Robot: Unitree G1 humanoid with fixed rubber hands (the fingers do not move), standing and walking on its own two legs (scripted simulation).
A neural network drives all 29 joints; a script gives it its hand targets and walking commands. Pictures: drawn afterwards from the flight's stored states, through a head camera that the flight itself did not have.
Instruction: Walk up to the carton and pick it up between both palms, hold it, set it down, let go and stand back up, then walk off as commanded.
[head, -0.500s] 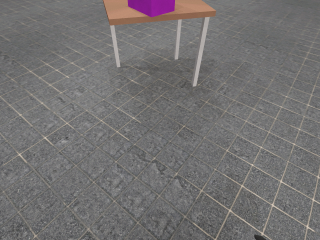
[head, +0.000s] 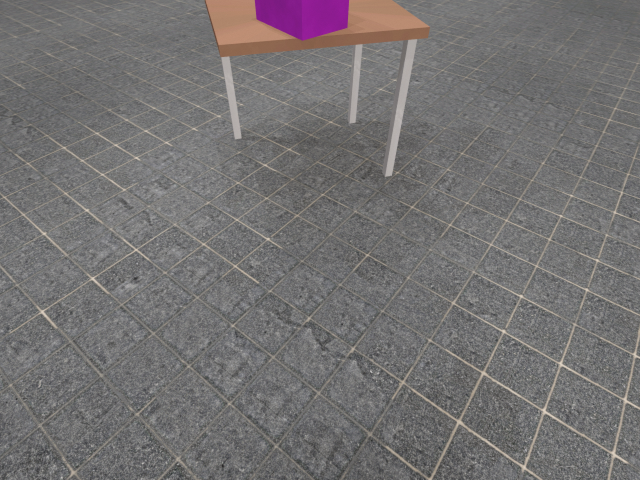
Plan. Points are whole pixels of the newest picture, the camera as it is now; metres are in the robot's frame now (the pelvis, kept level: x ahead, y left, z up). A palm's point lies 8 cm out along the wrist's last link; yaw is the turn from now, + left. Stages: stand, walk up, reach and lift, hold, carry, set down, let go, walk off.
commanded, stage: stand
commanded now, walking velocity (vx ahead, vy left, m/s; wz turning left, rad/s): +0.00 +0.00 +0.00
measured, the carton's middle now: out of the picture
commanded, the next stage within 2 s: none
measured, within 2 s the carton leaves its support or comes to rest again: neither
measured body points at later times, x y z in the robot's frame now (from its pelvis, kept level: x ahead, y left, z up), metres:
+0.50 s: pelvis +0.00 +0.00 +0.00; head +0.00 +0.01 +0.45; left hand +0.08 +0.29 -0.13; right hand +0.09 -0.28 -0.13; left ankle +0.03 +0.11 -0.74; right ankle +0.04 -0.13 -0.74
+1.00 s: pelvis +0.01 +0.00 +0.00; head +0.00 +0.01 +0.45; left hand +0.09 +0.29 -0.13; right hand +0.09 -0.28 -0.13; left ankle +0.03 +0.11 -0.74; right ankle +0.04 -0.13 -0.74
